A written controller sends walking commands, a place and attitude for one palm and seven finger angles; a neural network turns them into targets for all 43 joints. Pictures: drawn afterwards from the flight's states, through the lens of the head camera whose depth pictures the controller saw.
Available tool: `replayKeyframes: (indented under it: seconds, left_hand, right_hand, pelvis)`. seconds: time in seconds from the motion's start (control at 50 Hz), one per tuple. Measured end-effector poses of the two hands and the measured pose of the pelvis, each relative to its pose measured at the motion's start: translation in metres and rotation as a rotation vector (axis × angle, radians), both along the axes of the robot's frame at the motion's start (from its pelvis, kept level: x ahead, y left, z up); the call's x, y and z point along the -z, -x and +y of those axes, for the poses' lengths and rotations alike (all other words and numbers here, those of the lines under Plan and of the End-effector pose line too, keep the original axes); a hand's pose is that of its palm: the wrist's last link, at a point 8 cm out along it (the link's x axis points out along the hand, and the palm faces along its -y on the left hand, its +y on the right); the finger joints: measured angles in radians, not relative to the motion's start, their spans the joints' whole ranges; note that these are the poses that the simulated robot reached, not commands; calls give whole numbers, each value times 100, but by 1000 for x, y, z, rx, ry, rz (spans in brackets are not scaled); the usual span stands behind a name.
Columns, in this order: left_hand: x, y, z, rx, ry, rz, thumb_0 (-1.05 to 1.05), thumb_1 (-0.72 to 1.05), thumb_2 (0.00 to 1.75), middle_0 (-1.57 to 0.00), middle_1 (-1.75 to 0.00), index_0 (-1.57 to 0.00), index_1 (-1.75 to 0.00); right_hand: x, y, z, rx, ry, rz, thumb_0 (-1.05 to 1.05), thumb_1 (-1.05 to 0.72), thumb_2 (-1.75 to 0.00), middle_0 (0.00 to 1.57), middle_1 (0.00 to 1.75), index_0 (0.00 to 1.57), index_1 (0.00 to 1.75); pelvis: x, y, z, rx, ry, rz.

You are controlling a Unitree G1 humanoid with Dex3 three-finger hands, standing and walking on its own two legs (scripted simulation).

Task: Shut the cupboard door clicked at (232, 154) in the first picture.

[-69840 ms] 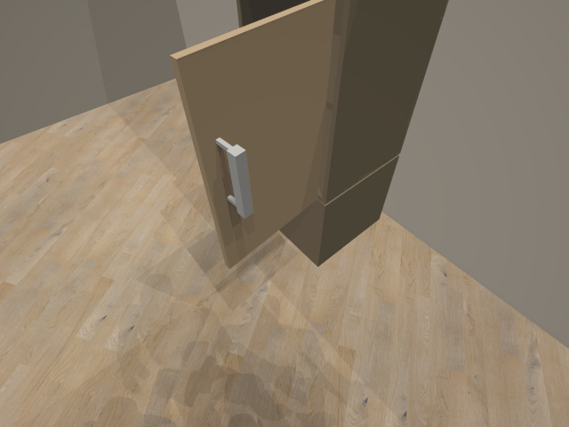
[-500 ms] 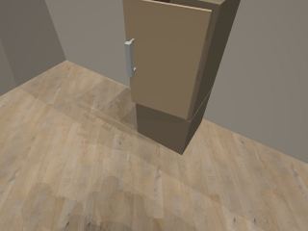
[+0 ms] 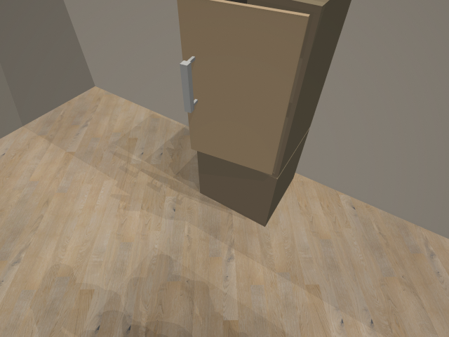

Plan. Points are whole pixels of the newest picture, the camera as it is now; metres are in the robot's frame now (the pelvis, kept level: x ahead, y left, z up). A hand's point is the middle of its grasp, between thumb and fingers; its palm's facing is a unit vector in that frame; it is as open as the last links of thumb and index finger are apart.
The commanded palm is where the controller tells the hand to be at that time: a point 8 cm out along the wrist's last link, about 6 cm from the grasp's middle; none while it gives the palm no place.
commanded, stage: walk to a spot facing it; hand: left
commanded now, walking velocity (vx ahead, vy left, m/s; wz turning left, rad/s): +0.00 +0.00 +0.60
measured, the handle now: (190, 85) +0.86 +0.16 -0.01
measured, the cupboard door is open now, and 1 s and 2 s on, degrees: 8 8 8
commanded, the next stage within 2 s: none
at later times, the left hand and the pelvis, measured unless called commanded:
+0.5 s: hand out of the picture +0.02 +0.23 -0.18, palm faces +0.25 -0.94 -0.24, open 7.3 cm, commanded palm none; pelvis -0.01 +0.02 -0.01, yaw +14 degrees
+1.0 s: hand out of the picture -0.04 +0.15 -0.16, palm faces +0.54 -0.78 -0.31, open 7.3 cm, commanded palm none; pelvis +0.02 -0.05 -0.01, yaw +35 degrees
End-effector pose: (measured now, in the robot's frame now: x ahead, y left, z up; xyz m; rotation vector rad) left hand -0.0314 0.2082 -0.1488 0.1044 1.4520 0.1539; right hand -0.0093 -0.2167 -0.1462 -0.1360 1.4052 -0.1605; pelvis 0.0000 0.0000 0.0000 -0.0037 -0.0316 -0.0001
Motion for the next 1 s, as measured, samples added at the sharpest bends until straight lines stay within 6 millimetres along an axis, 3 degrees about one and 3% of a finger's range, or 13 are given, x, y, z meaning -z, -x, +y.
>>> replayKeyframes:
  seconds: [0.24, 0.38, 0.52, 0.62, 0.74, 0.84, 0.92, 1.0]
  left_hand:
    - [9, -8, 14, -88, -34, -49, 0, 91, 90, -20, -30, -21, -30]
    - [27, -14, 44, -165, -55, -94, 0, 91, 90, -20, -30, -21, -30]
    - [-2, -37, 70, -181, -109, -193, 0, 91, 90, -20, -30, -20, -30]
    - [-20, -48, 75, -214, -154, -272, 0, 91, 90, -20, -30, -20, -30]
    - [-30, -42, 59, -272, -205, -294, 0, 91, 90, -20, -30, -20, -30]
    - [-29, -10, 31, -349, -249, -251, 0, 91, 90, -20, -30, -20, -30]
    - [-30, 18, 4, -423, -232, -173, 0, 91, 90, -20, -30, -21, -30]
    - [-26, 42, -21, -510, -202, -136, 0, 91, 90, -20, -30, -21, -30]
  right_hand:
    - [9, -13, -3, -65, 5, 38, 0, -91, -90, 20, 30, 20, 30]
    - [12, -48, -4, -164, 59, -1, 0, -91, -90, 20, 30, 20, 30]
    - [-8, -85, -6, -266, 82, -66, 0, -91, -90, 20, 30, 20, 30]
    - [-15, -112, -16, -334, 85, -87, 0, -91, -90, 20, 30, 20, 30]
    - [-10, -148, -36, -413, 72, -105, 0, -91, -90, 20, 30, 20, 30]
    - [5, -184, -48, -476, 47, -118, 0, -91, -90, 20, 30, 20, 30]
    - [3, -208, -40, -528, 17, -127, 0, -91, -90, 19, 30, 20, 30]
    - [1, -230, -18, -614, -10, -125, 0, -91, -90, 19, 30, 20, 30]
  pelvis:
    - [11, 1, 2, -89, 17, 11]
    - [27, 1, 16, -181, 11, 3]
    - [10, 9, 15, -251, 27, 45]
    - [3, 8, 3, -320, 43, 67]
    - [4, 1, -23, -413, 41, 79]
    - [13, -8, -44, -485, 8, 74]
    - [8, -17, -49, -541, -15, 58]
    - [5, -23, -51, -608, -40, 51]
